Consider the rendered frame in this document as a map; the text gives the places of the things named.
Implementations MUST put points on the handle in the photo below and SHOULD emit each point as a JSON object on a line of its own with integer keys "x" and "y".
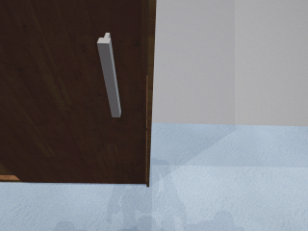
{"x": 106, "y": 55}

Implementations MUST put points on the wardrobe door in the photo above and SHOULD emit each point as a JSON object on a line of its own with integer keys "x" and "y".
{"x": 4, "y": 171}
{"x": 56, "y": 124}

